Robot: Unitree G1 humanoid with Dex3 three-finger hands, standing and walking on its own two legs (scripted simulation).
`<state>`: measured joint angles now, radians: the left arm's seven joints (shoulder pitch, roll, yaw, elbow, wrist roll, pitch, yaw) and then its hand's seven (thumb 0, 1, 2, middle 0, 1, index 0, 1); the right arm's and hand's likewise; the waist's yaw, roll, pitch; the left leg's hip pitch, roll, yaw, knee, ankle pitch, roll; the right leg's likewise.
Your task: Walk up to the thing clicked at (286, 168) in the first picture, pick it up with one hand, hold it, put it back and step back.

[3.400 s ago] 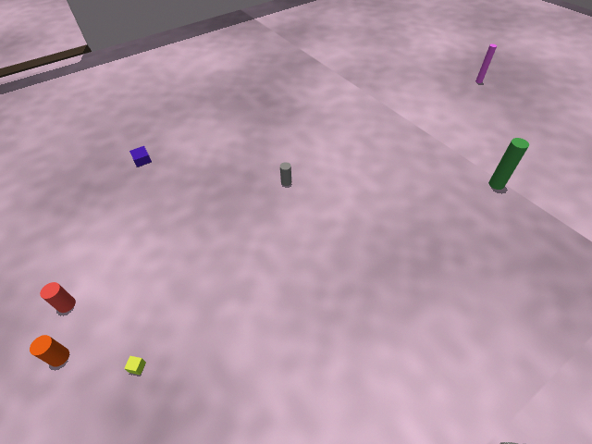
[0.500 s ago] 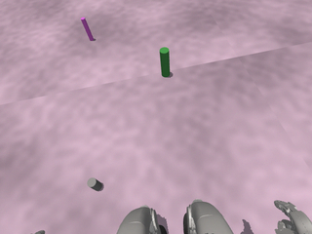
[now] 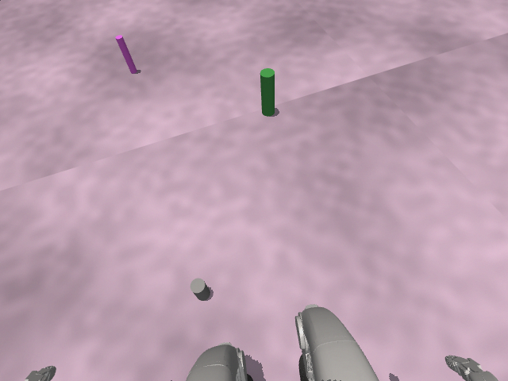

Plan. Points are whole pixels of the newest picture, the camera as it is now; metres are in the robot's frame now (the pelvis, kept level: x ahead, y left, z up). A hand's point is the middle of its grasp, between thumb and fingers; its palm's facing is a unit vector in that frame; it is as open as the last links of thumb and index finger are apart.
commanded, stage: walk up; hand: left
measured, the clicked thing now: (200, 289) +0.44 +0.23 -0.67
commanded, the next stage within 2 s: none
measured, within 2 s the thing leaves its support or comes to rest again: neither
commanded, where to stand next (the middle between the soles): +0.00 +0.13 m, yaw -17 degrees
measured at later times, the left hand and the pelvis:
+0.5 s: hand out of the picture +0.04 +0.52 -0.13, palm faces -0.15 -0.84 -0.52, open 7.4 cm; pelvis -0.10 +0.22 -0.01, yaw -11 degrees
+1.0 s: hand out of the picture +0.12 +0.39 -0.12, palm faces -0.43 -0.84 -0.33, open 7.4 cm; pelvis -0.07 +0.19 +0.03, yaw -22 degrees
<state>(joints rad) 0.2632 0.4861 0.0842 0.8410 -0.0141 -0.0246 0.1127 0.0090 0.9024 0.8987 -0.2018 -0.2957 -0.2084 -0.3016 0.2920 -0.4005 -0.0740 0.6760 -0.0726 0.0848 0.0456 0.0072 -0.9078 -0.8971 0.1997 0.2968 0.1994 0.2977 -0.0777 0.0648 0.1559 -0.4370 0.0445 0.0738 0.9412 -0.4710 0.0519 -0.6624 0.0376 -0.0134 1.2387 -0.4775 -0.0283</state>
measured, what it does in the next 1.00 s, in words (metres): steps to the left, turning right: right foot, then left foot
